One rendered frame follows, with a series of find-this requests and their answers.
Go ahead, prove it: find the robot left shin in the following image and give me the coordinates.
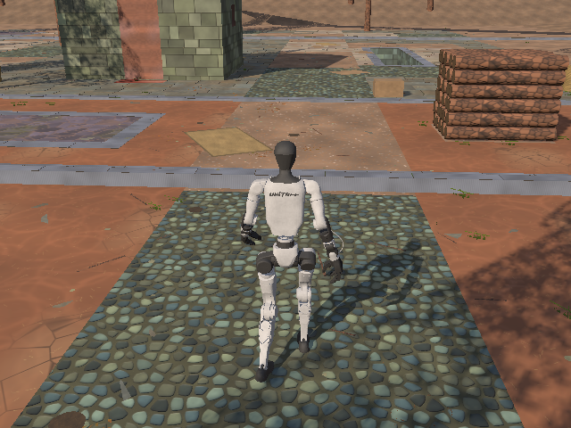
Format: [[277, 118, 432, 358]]
[[259, 304, 276, 370]]

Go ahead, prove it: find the right robot upper arm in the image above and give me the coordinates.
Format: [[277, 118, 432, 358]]
[[303, 179, 327, 230]]

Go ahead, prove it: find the robot right hand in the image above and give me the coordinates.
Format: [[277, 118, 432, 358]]
[[322, 257, 343, 284]]

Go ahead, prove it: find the robot left hand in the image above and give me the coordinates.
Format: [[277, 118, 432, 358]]
[[241, 231, 261, 245]]

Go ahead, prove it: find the right robot forearm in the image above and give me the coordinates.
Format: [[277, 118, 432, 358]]
[[319, 217, 340, 261]]

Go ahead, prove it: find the robot right thigh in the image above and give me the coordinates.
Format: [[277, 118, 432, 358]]
[[296, 248, 316, 302]]

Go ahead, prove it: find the left robot forearm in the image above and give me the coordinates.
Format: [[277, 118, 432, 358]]
[[241, 212, 253, 237]]

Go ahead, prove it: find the left robot upper arm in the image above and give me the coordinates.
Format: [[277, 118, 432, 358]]
[[244, 178, 267, 226]]

